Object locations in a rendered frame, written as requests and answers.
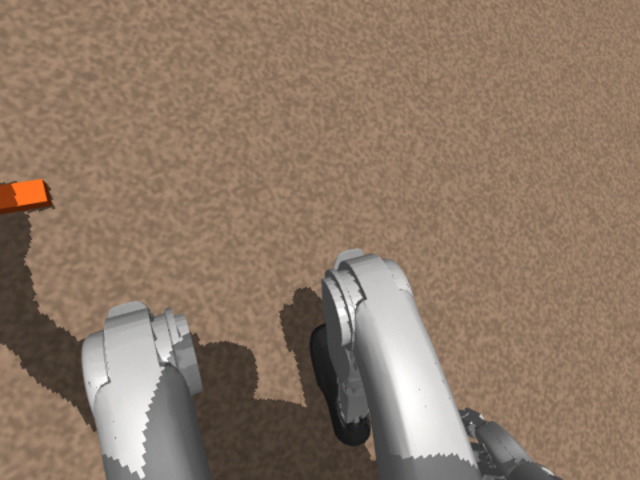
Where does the right robot hand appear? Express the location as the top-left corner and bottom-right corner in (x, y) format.
(458, 407), (533, 480)

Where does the small box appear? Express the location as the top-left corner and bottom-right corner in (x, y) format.
(0, 179), (52, 214)

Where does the right robot foot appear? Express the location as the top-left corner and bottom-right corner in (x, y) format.
(310, 323), (371, 446)

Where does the right robot arm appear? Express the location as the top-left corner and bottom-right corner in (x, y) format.
(507, 462), (564, 480)

